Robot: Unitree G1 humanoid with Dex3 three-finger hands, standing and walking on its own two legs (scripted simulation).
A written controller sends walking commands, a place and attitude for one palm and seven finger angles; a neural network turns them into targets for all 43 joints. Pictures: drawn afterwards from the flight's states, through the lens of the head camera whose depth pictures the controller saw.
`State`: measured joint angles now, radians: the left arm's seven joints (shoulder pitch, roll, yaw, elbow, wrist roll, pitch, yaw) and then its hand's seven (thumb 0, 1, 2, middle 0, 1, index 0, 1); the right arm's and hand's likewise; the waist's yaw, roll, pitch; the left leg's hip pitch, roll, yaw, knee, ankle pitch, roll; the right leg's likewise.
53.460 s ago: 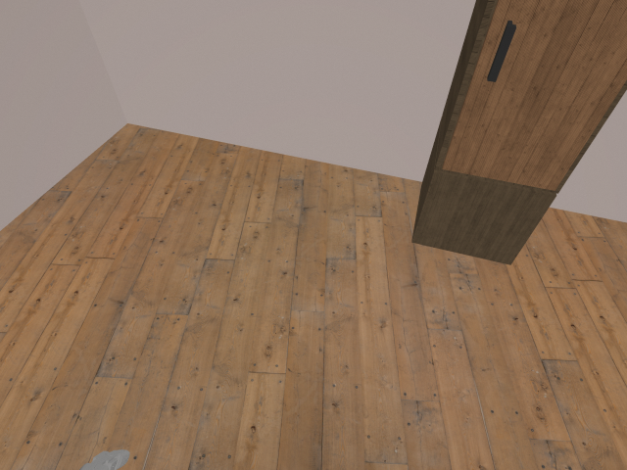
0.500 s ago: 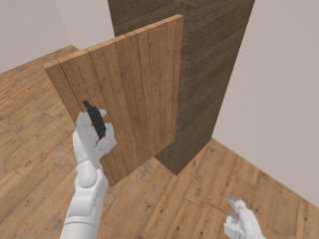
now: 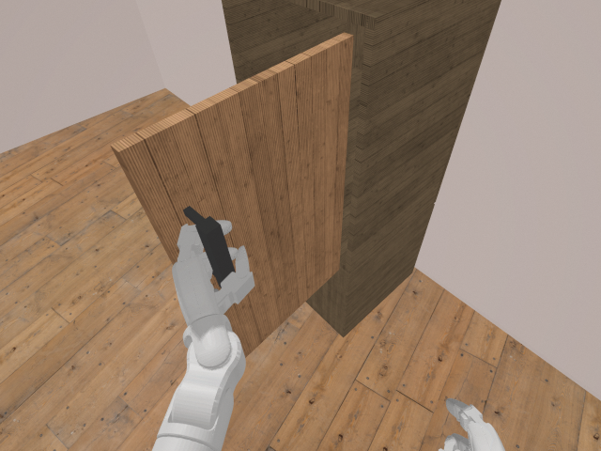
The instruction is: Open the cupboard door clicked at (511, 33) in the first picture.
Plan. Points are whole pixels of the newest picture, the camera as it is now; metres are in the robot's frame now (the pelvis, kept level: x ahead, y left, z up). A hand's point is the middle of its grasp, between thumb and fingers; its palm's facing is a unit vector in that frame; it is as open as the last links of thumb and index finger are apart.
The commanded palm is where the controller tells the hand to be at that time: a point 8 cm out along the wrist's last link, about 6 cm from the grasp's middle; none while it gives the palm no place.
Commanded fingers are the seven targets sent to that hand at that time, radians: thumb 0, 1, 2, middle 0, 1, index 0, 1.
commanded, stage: open thumb and fingers to let go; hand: left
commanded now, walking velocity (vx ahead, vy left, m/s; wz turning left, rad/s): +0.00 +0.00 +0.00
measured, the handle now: (211, 251) +0.36 +0.15 +0.09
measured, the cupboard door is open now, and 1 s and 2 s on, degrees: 94 94 92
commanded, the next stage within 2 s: slide the hand sideways off the handle in 0.62 s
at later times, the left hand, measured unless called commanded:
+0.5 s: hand (236, 272) +0.32 +0.10 +0.09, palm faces +0.40 -0.92 -0.01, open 14.4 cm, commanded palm +0.27 +0.15 +0.08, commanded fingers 0.00 -0.50 0.30 -0.18 -0.50 -0.18 -0.50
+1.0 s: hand (225, 293) +0.29 +0.11 +0.09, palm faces -0.10 -1.00 +0.00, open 16.2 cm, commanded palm +0.26 +0.16 +0.08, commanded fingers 0.00 -0.50 0.30 -0.15 -0.30 -0.15 -0.30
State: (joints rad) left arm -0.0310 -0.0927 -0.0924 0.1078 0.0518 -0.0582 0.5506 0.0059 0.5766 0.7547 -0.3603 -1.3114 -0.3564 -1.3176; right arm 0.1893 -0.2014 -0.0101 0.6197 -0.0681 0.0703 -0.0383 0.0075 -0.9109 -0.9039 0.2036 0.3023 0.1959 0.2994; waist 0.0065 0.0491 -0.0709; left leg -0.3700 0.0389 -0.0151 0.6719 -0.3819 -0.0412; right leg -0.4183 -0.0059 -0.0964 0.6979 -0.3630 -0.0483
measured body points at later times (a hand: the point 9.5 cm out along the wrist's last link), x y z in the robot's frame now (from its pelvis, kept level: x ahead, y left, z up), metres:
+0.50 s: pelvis -0.02 +0.03 +0.00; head -0.01 +0.01 +0.45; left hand +0.29 +0.15 +0.09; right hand +0.14 -0.19 -0.11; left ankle -0.02 +0.15 -0.72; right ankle +0.00 -0.08 -0.72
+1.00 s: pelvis -0.04 +0.04 +0.00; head -0.03 +0.02 +0.45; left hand +0.29 +0.17 +0.09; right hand +0.12 -0.18 -0.11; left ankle -0.02 +0.15 -0.72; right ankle +0.00 -0.08 -0.72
